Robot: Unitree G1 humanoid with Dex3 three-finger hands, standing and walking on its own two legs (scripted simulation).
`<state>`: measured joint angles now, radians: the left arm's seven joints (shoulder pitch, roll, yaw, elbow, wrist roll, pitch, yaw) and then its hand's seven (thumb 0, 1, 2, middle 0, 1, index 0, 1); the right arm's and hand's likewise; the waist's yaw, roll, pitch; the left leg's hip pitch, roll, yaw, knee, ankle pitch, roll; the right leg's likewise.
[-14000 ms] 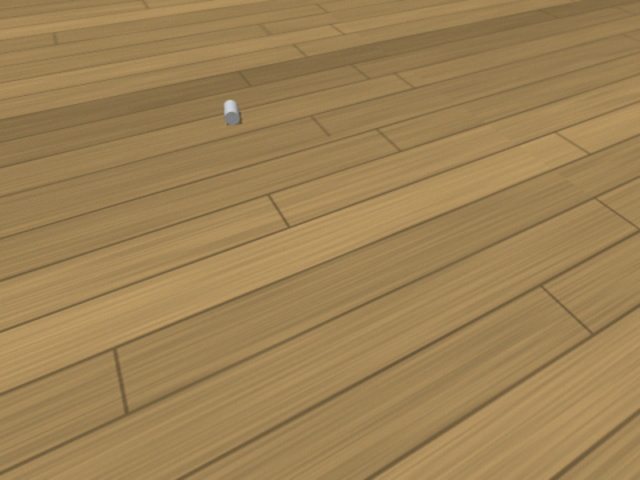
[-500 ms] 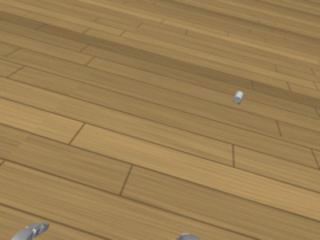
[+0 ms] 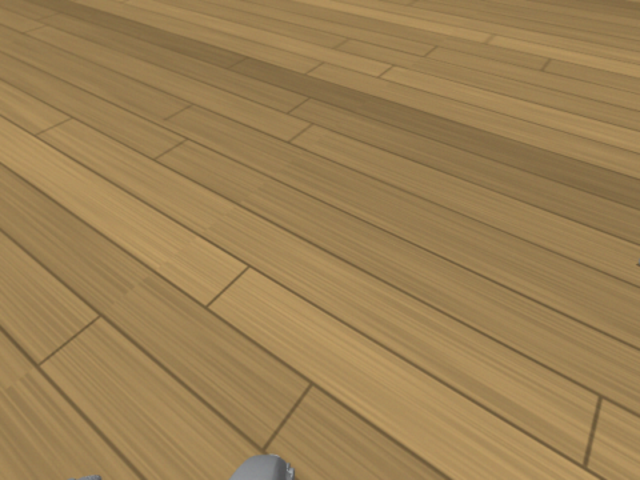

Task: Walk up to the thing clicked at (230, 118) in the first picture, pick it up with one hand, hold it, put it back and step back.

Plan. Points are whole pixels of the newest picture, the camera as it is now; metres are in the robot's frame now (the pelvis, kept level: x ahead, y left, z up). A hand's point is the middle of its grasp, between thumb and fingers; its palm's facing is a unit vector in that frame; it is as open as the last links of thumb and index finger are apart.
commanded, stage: walk up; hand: left
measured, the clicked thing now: out of the picture +1.17 -1.19 -0.73
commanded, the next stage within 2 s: none
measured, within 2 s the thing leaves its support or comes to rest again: neither
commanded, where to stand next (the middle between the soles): +0.98 -1.57 m, yaw +40 degrees
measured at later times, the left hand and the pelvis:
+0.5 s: hand (308, 350) +0.36 +0.07 -0.15, palm faces +0.04 -0.96 -0.27, open 7.3 cm; pelvis +0.23 -0.22 -0.02, yaw +10 degrees
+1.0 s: hand (431, 368) +0.36 -0.14 -0.18, palm faces +0.32 -0.89 -0.33, open 7.4 cm; pelvis +0.42 -0.43 -0.03, yaw +22 degrees
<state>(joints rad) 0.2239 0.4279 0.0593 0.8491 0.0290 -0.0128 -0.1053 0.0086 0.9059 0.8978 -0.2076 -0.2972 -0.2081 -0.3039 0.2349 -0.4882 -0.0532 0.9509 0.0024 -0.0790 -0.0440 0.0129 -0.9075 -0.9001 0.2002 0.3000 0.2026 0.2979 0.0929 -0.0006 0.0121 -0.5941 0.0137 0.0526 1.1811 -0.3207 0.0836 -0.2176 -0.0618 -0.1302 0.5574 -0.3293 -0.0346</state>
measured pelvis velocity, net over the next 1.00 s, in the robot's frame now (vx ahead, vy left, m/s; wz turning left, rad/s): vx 0.42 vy -0.43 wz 0.38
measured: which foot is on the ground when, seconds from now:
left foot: up 0.00-0.16, down 0.18-0.58, up 0.60-0.90, down 0.92-1.00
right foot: down 0.00-0.22, up 0.24-0.54, down 0.56-0.92, up 0.94-1.00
